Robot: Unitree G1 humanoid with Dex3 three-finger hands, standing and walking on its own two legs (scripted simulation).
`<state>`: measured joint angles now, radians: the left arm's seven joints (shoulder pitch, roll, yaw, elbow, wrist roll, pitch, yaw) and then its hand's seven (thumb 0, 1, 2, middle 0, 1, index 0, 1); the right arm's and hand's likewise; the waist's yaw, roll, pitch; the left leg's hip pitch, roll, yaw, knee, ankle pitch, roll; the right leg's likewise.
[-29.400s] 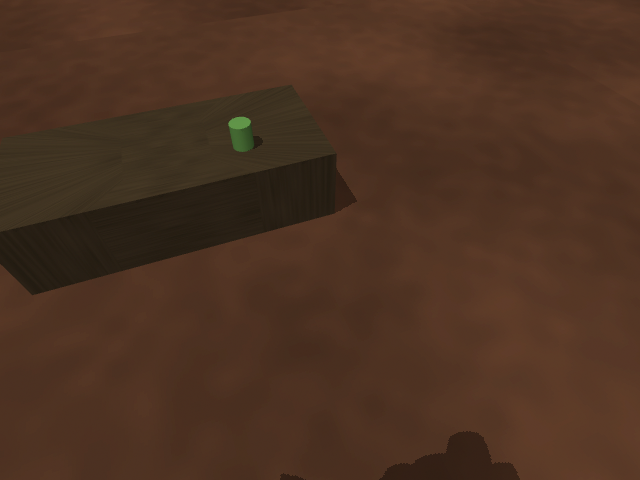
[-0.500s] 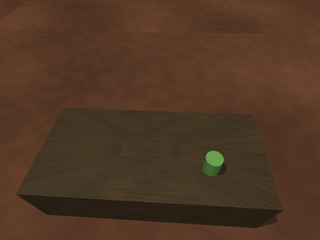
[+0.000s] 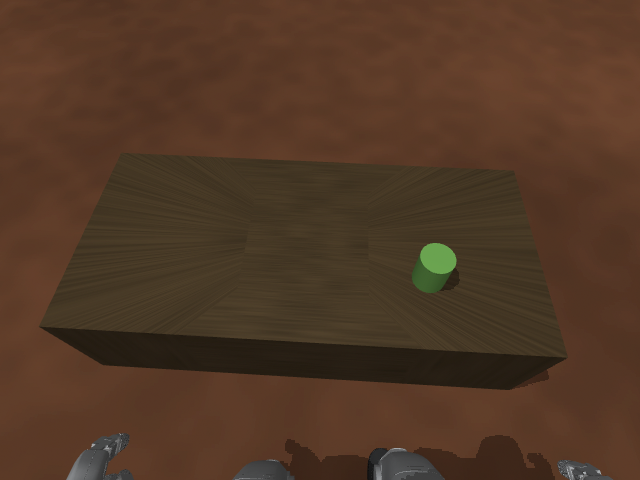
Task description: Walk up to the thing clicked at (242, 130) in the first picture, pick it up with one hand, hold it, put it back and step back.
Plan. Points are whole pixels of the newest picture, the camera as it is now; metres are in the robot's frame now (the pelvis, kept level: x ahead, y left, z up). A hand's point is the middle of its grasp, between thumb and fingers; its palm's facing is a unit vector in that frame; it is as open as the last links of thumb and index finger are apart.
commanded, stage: step back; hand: right
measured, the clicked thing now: (432, 268) +0.57 -0.27 -0.38
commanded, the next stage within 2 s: none
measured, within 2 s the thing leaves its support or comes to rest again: neither
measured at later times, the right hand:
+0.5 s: hand out of the picture -0.01 -0.23 -0.15, palm faces +0.05 +0.92 -0.39, open 7.4 cm
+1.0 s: hand out of the picture -0.14 -0.21 -0.12, palm faces +0.00 +0.89 -0.45, open 7.4 cm
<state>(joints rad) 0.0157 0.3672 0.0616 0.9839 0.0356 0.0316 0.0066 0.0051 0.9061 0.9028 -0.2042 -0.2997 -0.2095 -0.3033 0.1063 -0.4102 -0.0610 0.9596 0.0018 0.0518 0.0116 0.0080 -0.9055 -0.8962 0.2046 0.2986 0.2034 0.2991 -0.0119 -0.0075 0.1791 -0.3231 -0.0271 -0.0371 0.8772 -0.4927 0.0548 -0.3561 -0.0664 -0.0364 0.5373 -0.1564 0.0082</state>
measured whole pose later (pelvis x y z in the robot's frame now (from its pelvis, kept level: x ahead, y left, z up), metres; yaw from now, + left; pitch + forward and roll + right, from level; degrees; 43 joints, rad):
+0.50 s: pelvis -0.10 +0.04 -0.01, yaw -5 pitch -2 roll -1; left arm 0.12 0.37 0.08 0.90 0.03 0.05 0.01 0.01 0.91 0.90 -0.20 -0.30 -0.21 -0.30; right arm 0.11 -0.37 -0.05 0.86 -0.01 0.04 -0.01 0.01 -0.90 -0.90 0.21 0.30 0.21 0.30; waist -0.01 0.01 0.20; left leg -0.37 0.02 0.07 0.70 -0.30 0.05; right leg -0.23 0.04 0.04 0.64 -0.38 -0.01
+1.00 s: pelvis -0.22 +0.06 +0.00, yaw -3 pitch -1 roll -2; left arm 0.14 0.41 0.09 0.80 0.02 0.07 0.01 0.01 0.91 0.90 -0.20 -0.30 -0.21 -0.30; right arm 0.16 -0.35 -0.04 0.84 -0.04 0.02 -0.02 0.01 -0.90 -0.90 0.21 0.30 0.21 0.30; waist 0.00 -0.05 0.17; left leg -0.30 0.02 -0.01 0.60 -0.27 0.03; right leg -0.48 0.12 0.16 1.24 -0.50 0.01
